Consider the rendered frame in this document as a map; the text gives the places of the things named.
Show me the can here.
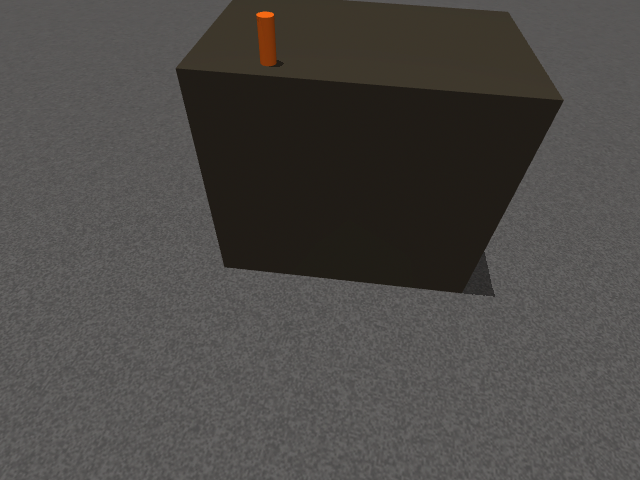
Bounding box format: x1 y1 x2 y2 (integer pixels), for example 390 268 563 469
256 12 277 66

